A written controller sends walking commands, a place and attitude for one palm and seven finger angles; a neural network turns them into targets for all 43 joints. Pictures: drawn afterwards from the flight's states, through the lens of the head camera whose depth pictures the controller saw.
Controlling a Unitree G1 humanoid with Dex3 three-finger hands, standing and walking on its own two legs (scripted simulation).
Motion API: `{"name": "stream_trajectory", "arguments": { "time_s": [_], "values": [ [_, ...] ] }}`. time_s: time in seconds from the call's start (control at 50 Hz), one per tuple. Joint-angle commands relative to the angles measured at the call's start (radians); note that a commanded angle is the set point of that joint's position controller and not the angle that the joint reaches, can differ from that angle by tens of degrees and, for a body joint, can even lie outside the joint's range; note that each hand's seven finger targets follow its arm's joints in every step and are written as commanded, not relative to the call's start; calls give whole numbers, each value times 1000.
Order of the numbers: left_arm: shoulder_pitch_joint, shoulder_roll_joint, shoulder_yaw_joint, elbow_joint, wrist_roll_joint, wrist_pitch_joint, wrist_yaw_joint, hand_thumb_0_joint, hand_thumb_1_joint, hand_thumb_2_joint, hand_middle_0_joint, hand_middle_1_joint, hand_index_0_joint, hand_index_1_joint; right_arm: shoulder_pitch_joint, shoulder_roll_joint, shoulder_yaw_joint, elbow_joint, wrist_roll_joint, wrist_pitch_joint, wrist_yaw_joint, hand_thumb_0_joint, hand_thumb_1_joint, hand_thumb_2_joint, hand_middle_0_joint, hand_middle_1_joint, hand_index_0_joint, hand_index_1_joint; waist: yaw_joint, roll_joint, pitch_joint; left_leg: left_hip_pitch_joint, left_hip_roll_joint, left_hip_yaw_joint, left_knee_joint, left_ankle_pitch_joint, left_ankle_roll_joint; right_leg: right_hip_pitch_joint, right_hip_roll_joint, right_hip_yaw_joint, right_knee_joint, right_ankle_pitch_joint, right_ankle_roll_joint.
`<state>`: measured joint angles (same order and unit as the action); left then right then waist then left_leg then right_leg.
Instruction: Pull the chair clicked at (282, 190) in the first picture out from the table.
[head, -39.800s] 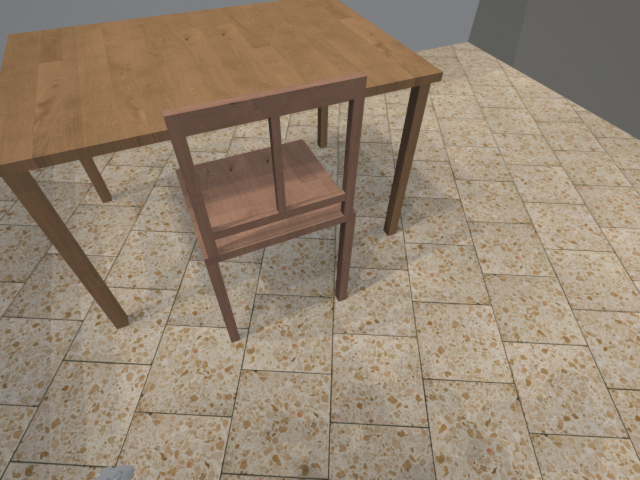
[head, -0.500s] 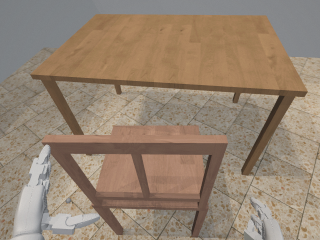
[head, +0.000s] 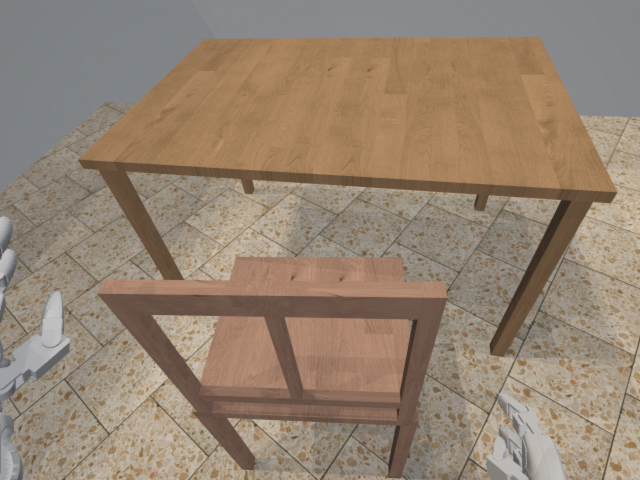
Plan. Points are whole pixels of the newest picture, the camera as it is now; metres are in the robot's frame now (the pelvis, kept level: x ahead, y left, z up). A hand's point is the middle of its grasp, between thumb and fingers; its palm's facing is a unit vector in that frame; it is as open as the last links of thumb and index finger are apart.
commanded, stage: draw the hand back to the body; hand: left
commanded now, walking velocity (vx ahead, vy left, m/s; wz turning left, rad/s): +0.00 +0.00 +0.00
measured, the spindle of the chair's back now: (287, 358) +0.31 +0.11 -0.08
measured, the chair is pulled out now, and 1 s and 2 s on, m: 0.23 0.23 0.23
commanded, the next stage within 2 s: step back with the hand held close in 0.32 s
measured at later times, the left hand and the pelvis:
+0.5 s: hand (51, 320) +0.20 +0.29 +0.17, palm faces +0.51 -0.76 -0.40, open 7.4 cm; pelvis +0.01 +0.02 +0.00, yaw -2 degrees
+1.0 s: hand (58, 323) +0.20 +0.28 +0.17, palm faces +0.43 -0.74 -0.52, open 7.4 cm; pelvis -0.01 +0.02 -0.01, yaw -3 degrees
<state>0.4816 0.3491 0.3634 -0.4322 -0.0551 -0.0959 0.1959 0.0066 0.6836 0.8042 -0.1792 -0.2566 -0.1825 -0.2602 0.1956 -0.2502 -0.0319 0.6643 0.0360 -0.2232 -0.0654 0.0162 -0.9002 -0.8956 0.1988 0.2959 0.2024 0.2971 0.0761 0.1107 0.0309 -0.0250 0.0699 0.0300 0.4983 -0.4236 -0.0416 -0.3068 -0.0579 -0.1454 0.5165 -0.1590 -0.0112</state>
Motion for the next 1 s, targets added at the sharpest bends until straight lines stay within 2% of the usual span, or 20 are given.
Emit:
{"name": "stream_trajectory", "arguments": {
  "time_s": [0.0,0.14,0.18,0.2,0.38,0.42,0.44,0.46,0.48,0.5,0.58,0.62,0.66,0.72,0.78,0.82,0.86,0.9,0.94,0.98],
  "values": [
    [-45,134,87,-129,-7,-56,9,0,900,900,-200,-300,-200,-300,-119,-90,-37,-157,8,-52,-1,0,-900,-900,200,300,200,300,-12,-121,-47,-235,-11,17,-115,207,56,236,-31,81,-98,15,1],
    [-67,181,114,-206,0,-70,10,0,900,900,-200,-300,-200,-300,-128,-95,-39,-160,-1,-55,1,0,-900,-900,200,300,200,300,1,-69,-99,-198,-8,12,-131,253,56,263,-35,81,-91,49,-5],
    [-82,209,137,-240,3,-70,14,0,900,900,-200,-300,-200,-300,-134,-97,-35,-159,-3,-61,1,0,-900,-900,200,300,200,300,2,-19,-106,-189,-6,9,-134,273,49,272,-34,85,-91,65,-9],
    [-83,196,122,-248,8,-71,15,0,900,900,-200,-300,-200,-300,-128,-89,-32,-156,-6,-66,0,0,-900,-900,200,300,200,300,4,-6,-108,-183,-5,9,-136,290,49,275,-36,80,-93,77,-11],
    [-84,160,111,-168,-1,-57,3,0,900,900,-200,-300,-200,-300,-121,-97,-33,-154,-1,-48,2,0,-900,-900,200,300,200,300,-9,-53,-43,-209,2,14,-150,286,43,253,-23,80,-96,70,-10],
    [-89,129,69,-204,0,-65,-4,0,900,900,-200,-300,-200,-300,-117,-94,-30,-162,-6,-51,5,0,-900,-900,200,300,200,300,-9,-58,-52,-194,3,10,-148,313,46,252,-25,79,-92,93,-9],
    [-272,297,227,-282,-21,-118,-14,0,900,900,-200,-300,-200,-300,-87,-96,-20,-195,9,-20,-7,0,-900,-900,200,300,200,300,-43,-84,24,-175,37,33,-135,179,68,128,-63,211,-129,120,-4],
    [-220,250,199,-211,-13,-123,-22,0,900,900,-200,-300,-200,-300,-101,-84,-14,-182,0,-8,-15,0,-900,-900,200,300,200,300,-49,-87,15,-178,42,13,-147,132,74,129,-77,205,-132,95,-7],
    [-224,260,205,-226,-13,-124,-25,0,900,900,-200,-300,-200,-300,-109,-84,-11,-197,3,-3,-17,0,-900,-900,200,300,200,300,-47,-75,34,-195,40,8,-163,115,78,117,-70,207,-134,81,-5],
    [-177,203,171,-190,-10,-119,-28,0,900,900,-200,-300,-200,-300,-99,-87,-6,-193,-1,2,-17,0,-900,-900,200,300,200,300,-51,-45,11,-186,49,5,-176,147,76,137,-67,187,-106,116,-2],
    [-39,162,149,-196,-3,-107,-32,0,900,900,-200,-300,-200,-300,-109,-97,-19,-217,-9,32,-10,0,-900,-900,200,300,200,300,-52,32,-109,-121,81,-3,-139,452,68,183,-68,144,-13,351,9],
    [33,177,172,-213,7,-105,-26,0,900,900,-200,-300,-200,-300,-111,-86,-26,-224,-15,51,-7,0,-900,-900,200,300,200,300,-54,3,-161,-90,89,2,-90,639,57,196,-80,136,6,459,5],
    [70,196,199,-249,7,-102,-23,0,900,900,-200,-300,-200,-300,-113,-81,-33,-232,-14,70,-4,0,-900,-900,200,300,200,300,-57,-50,-192,-90,95,0,-57,725,47,210,-92,144,26,518,-2],
    [123,230,246,-280,2,-105,-12,0,900,900,-200,-300,-200,-300,-121,-70,-40,-232,-8,88,-8,0,-900,-900,200,300,200,300,-57,-50,-213,-102,100,-5,-31,774,45,205,-100,147,51,526,-10],
    [132,248,268,-320,-6,-105,-5,0,900,900,-200,-300,-200,-300,-127,-65,-46,-225,-3,91,-14,0,-900,-900,200,300,200,300,-59,-4,-220,-100,112,-21,-28,800,48,167,-92,141,81,412,-11],
    [146,229,257,-310,-7,-104,-1,0,900,900,-200,-300,-200,-300,-120,-58,-45,-219,-6,88,-17,0,-900,-900,200,300,200,300,-60,14,-192,-107,128,-24,-19,819,54,121,-80,130,94,326,-2],
    [131,212,241,-289,-8,-96,1,0,900,900,-200,-300,-200,-300,-108,-61,-44,-210,-6,90,-20,0,-900,-900,200,300,200,300,-69,-9,-179,-133,123,-18,12,760,52,126,-88,146,81,357,-7],
    [93,192,214,-267,-10,-87,6,0,900,900,-200,-300,-200,-300,-97,-61,-42,-203,-4,89,-25,0,-900,-900,200,300,200,300,-79,-35,-150,-171,106,-4,13,617,49,125,-100,155,74,380,-10],
    [65,196,205,-248,-3,-78,9,0,900,900,-200,-300,-200,-300,-84,-72,-42,-206,-2,96,-27,0,-900,-900,200,300,200,300,-85,-100,-152,-215,74,-1,47,422,43,132,-124,194,52,458,-21],
    [39,210,201,-234,-1,-67,15,0,900,900,-200,-300,-200,-300,-86,-74,-41,-205,0,103,-34,0,-900,-900,200,300,200,300,-89,-124,-145,-237,41,13,40,206,46,118,-149,230,6,416,-23]
  ]
}}
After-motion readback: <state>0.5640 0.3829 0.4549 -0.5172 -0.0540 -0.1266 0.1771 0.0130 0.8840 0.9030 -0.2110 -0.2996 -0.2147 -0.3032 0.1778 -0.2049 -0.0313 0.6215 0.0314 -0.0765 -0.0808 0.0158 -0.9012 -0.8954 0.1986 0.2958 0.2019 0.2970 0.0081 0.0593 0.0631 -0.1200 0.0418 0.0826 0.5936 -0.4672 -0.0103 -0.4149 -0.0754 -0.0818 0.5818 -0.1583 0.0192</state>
